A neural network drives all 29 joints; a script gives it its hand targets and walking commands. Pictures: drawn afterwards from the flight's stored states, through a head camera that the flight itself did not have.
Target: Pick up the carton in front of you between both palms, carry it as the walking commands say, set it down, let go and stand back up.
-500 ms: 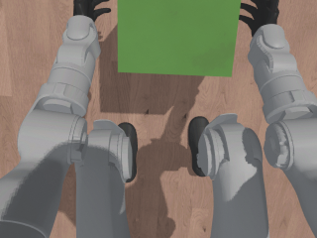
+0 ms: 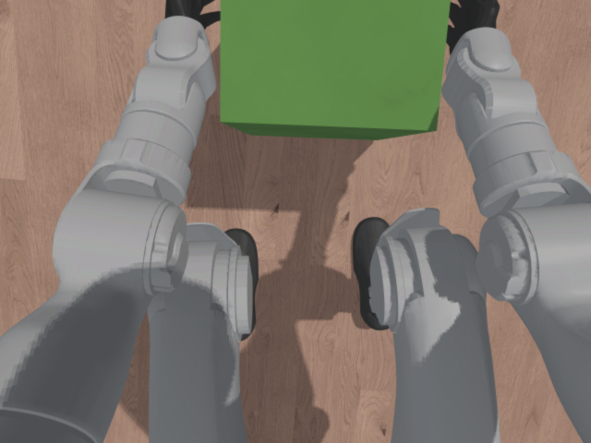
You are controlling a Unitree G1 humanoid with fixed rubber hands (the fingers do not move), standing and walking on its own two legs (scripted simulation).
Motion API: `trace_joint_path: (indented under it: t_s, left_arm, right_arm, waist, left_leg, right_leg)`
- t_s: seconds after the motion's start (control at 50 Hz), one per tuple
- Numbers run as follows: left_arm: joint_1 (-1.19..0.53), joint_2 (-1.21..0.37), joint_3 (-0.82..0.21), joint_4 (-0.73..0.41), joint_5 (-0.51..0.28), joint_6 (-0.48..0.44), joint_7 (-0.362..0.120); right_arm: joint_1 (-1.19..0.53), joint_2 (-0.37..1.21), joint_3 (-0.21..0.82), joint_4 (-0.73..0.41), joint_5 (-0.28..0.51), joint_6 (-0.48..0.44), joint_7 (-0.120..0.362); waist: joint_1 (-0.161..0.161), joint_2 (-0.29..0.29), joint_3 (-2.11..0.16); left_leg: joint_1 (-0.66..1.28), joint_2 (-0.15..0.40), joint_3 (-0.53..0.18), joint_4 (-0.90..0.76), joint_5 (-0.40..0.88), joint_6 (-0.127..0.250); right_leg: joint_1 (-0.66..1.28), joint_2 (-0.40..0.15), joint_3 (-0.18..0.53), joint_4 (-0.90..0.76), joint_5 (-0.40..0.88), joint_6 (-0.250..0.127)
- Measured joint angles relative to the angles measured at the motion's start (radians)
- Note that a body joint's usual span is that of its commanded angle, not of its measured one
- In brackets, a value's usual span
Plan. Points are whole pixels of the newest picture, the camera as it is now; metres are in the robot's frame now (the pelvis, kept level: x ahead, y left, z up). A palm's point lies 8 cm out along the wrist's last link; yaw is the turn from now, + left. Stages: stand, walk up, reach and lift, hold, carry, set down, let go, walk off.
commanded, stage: reach and lift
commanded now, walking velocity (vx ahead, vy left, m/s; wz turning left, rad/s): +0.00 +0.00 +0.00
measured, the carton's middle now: (323, 52) +0.51 -0.04 -0.24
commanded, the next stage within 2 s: none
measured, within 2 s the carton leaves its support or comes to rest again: leaves its support in 0.02 s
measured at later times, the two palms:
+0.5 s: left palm out of the picture +0.50 +0.12 +0.03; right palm out of the picture +0.47 -0.18 +0.03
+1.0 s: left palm out of the picture +0.46 +0.13 +0.18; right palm out of the picture +0.45 -0.17 +0.18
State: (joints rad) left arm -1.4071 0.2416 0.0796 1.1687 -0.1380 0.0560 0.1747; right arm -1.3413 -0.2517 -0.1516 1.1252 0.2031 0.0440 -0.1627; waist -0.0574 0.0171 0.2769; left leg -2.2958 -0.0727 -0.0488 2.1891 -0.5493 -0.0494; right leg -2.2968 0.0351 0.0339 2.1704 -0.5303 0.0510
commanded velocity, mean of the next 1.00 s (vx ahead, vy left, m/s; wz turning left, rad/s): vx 0.00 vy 0.00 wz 0.00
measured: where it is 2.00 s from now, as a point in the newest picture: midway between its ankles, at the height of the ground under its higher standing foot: (307, 297)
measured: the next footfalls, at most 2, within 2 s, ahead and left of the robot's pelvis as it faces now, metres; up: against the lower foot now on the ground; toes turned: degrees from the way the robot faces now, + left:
none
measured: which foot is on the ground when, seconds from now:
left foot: down 0.00-1.00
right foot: down 0.00-1.00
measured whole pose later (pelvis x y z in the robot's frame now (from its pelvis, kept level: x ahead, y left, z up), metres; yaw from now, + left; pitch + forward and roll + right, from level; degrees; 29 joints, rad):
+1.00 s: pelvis +0.04 +0.00 +0.22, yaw +0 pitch +35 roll +0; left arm -0.71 -0.06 0.35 0.67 0.13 0.30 0.09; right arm -0.68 0.05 -0.38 0.63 -0.13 0.31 -0.06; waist -0.03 0.02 -0.24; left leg -1.56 -0.12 -0.11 1.47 -0.52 -0.05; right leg -1.57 0.10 0.11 1.47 -0.50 0.05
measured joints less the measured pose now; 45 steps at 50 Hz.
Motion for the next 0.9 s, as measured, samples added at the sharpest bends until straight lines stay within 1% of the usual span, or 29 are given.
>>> trace_joint_path:
  t_s: [0.1,0.14,0.18,0.22,0.26,0.36,0.42,0.5,0.56,0.62,0.76,0.9]
  left_arm:
    - [0.096,-0.014,-0.014,-0.126,-0.034,0.045,0.016]
    - [0.145,-0.026,-0.004,-0.192,-0.030,0.069,0.019]
    - [0.195,-0.047,0.022,-0.254,-0.009,0.096,0.017]
    - [0.239,-0.074,0.065,-0.297,0.028,0.123,0.005]
    - [0.271,-0.105,0.119,-0.317,0.075,0.146,-0.009]
    - [0.307,-0.174,0.264,-0.308,0.215,0.197,-0.052]
    - [0.321,-0.199,0.315,-0.310,0.276,0.214,-0.068]
    - [0.341,-0.224,0.353,-0.331,0.325,0.223,-0.083]
    - [0.363,-0.238,0.363,-0.357,0.339,0.228,-0.089]
    - [0.396,-0.250,0.357,-0.391,0.337,0.235,-0.092]
    - [0.510,-0.271,0.314,-0.473,0.300,0.250,-0.089]
    - [0.626,-0.289,0.279,-0.504,0.274,0.250,-0.085]
  right_arm:
    - [0.090,0.014,0.010,-0.127,0.016,0.054,-0.014]
    - [0.140,0.028,-0.004,-0.196,0.006,0.080,-0.017]
    - [0.191,0.049,-0.032,-0.260,-0.018,0.108,-0.014]
    - [0.237,0.077,-0.067,-0.309,-0.054,0.137,0.012]
    - [0.270,0.109,-0.116,-0.333,-0.105,0.164,0.024]
    - [0.304,0.177,-0.246,-0.329,-0.255,0.219,0.070]
    - [0.316,0.200,-0.291,-0.332,-0.323,0.239,0.092]
    - [0.332,0.219,-0.320,-0.352,-0.372,0.252,0.111]
    - [0.351,0.230,-0.326,-0.376,-0.386,0.260,0.119]
    - [0.380,0.239,-0.317,-0.405,-0.385,0.267,0.122]
    - [0.484,0.266,-0.276,-0.478,-0.356,0.279,0.113]
    - [0.595,0.287,-0.239,-0.505,-0.335,0.280,0.105]
  waist:
    - [0.004,0.004,-0.048]
    - [0.006,0.005,-0.079]
    - [0.008,0.005,-0.122]
    - [0.009,0.005,-0.175]
    - [0.010,0.006,-0.230]
    - [0.012,0.010,-0.348]
    - [0.013,0.011,-0.391]
    - [0.013,0.012,-0.424]
    - [0.014,0.011,-0.441]
    - [0.016,0.009,-0.456]
    - [0.020,0.004,-0.486]
    - [0.025,0.002,-0.509]
  left_leg:
    - [0.003,-0.016,-0.005,0.016,-0.013,-0.011]
    - [0.013,-0.025,-0.009,0.011,-0.017,-0.017]
    - [0.028,-0.032,-0.013,-0.003,-0.019,-0.022]
    - [0.047,-0.036,-0.016,-0.027,-0.020,-0.025]
    - [0.069,-0.040,-0.019,-0.060,-0.018,-0.025]
    - [0.132,-0.049,-0.026,-0.170,0.000,-0.021]
    - [0.171,-0.055,-0.029,-0.239,0.016,-0.018]
    - [0.221,-0.059,-0.033,-0.320,0.034,-0.015]
    - [0.257,-0.060,-0.035,-0.369,0.043,-0.014]
    - [0.296,-0.060,-0.036,-0.412,0.046,-0.012]
    - [0.417,-0.058,-0.042,-0.507,0.037,-0.008]
    - [0.589,-0.053,-0.052,-0.616,0.028,-0.002]
  right_leg:
    - [0.002,0.017,0.011,0.018,-0.014,0.013]
    - [0.011,0.027,0.016,0.013,-0.017,0.019]
    - [0.025,0.036,0.022,-0.001,-0.019,0.024]
    - [0.043,0.042,0.025,-0.025,-0.019,0.027]
    - [0.066,0.045,0.027,-0.059,-0.016,0.027]
    - [0.128,0.054,0.034,-0.169,0.002,0.026]
    - [0.167,0.059,0.040,-0.238,0.018,0.024]
    - [0.216,0.064,0.048,-0.317,0.036,0.024]
    - [0.251,0.066,0.054,-0.366,0.045,0.025]
    - [0.289,0.068,0.059,-0.408,0.048,0.025]
    - [0.408,0.067,0.066,-0.499,0.039,0.019]
    - [0.579,0.066,0.070,-0.607,0.029,0.010]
